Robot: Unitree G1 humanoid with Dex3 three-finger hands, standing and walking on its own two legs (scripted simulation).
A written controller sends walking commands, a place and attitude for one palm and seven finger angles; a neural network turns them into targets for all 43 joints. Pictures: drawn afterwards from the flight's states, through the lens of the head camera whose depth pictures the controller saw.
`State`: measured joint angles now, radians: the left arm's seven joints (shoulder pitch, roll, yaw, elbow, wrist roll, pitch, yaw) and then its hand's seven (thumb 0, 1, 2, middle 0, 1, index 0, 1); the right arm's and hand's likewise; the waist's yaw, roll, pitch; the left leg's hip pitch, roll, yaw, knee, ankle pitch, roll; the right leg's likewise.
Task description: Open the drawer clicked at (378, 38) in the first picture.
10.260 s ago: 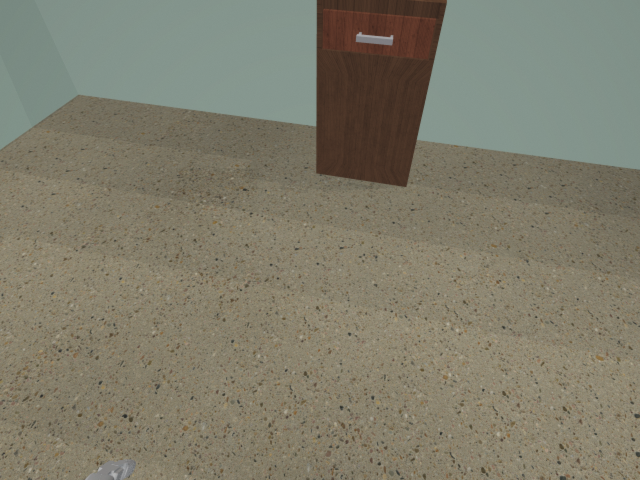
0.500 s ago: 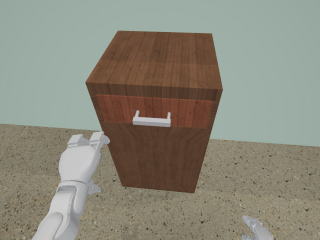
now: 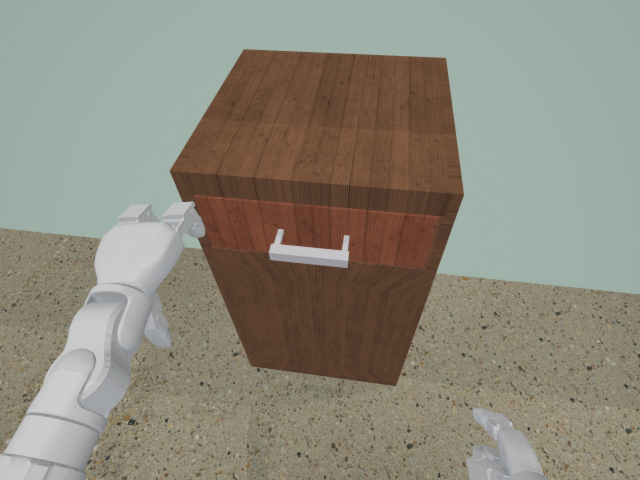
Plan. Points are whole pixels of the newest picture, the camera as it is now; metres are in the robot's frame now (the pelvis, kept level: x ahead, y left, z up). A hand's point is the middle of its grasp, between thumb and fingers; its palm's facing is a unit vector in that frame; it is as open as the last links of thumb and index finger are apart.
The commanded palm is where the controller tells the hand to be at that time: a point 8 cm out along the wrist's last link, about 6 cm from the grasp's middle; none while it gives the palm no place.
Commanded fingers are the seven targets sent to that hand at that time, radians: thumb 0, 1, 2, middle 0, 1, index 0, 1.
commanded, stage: raise the hand with hooked fingers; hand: left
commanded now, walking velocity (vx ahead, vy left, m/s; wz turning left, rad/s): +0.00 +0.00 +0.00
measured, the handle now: (310, 246) +0.50 +0.09 -0.06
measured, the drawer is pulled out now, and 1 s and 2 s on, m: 0.00 0.00 0.00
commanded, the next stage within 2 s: move the hooked fingers above the handle in 0.28 s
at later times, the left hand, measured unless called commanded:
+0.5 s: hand (201, 299) +0.30 +0.19 +0.06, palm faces +0.00 -0.09 -1.00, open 13.9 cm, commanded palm +0.28 +0.20 +0.13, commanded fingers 0.00 -0.50 0.30 -0.30 -1.20 -0.30 -1.20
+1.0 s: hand (251, 274) +0.37 +0.15 +0.03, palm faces -0.05 -0.09 -0.99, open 13.9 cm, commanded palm +0.35 +0.17 +0.10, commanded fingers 0.00 -0.50 0.30 -0.30 -1.20 -0.30 -1.20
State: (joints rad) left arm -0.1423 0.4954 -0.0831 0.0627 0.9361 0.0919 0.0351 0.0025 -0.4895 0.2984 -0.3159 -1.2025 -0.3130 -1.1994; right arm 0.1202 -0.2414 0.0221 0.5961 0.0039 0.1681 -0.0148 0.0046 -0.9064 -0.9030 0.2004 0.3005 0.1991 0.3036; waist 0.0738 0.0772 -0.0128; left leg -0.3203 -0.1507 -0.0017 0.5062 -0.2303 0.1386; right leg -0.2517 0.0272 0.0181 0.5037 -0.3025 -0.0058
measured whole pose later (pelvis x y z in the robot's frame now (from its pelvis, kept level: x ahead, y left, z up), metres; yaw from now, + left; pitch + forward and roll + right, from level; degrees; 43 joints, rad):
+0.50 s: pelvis -0.01 -0.04 +0.00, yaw -1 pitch +3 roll -1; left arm -0.12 0.47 -0.09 0.15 0.94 0.04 0.09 0.00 -0.49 0.30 -0.32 -1.20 -0.31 -1.20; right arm 0.13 -0.24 0.02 0.61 0.02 0.19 -0.03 0.01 -0.91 -0.90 0.20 0.30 0.20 0.30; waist 0.07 0.07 -0.03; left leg -0.36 -0.11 0.00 0.53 -0.23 0.10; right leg -0.30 0.07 0.01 0.55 -0.30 -0.04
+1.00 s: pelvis +0.01 -0.07 -0.01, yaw -2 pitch +10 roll +0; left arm -0.23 0.48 -0.04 0.38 0.97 -0.12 0.16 0.00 -0.49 0.30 -0.32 -1.20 -0.32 -1.20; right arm 0.21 -0.27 -0.04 0.63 0.02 0.18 -0.06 0.00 -0.91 -0.90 0.20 0.30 0.20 0.30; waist 0.02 0.03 -0.09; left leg -0.49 -0.08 0.01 0.63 -0.31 0.07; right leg -0.43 0.11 0.02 0.63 -0.36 -0.09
